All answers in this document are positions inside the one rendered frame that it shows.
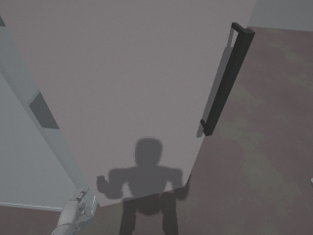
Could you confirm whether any left robot forearm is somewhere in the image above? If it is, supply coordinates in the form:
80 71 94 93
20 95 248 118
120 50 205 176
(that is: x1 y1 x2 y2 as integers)
51 224 76 235

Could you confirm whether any fridge door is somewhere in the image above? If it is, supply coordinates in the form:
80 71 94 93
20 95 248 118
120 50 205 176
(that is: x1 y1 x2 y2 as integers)
0 0 257 207

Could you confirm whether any left robot hand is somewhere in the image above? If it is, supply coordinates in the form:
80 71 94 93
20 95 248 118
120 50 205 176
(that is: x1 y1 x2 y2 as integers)
57 185 94 234

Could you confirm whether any handle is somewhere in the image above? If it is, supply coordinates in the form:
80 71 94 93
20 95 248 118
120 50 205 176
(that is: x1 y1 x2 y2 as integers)
201 23 255 136

